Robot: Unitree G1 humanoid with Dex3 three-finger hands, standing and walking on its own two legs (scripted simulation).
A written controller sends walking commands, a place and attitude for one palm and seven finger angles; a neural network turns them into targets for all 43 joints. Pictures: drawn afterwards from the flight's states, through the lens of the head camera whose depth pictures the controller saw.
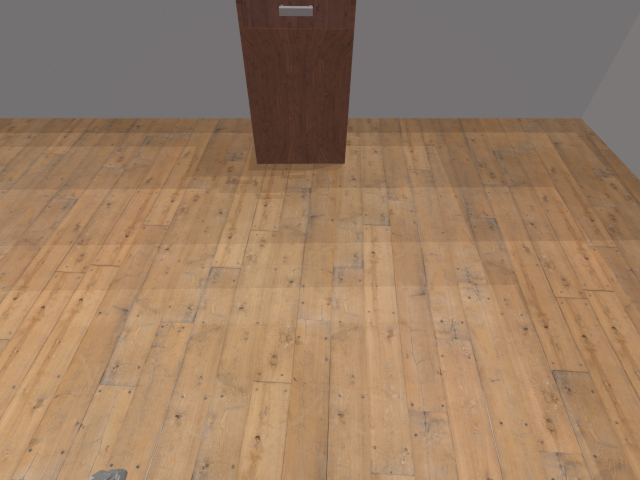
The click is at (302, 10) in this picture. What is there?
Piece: drawer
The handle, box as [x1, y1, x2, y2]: [279, 5, 312, 15]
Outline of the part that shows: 279,6 279,15 312,15 311,5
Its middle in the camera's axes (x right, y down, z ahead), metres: -0.10 -0.90 +1.51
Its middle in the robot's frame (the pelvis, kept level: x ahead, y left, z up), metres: +1.73 +0.19 -0.01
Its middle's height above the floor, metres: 0.76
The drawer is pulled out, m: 0.00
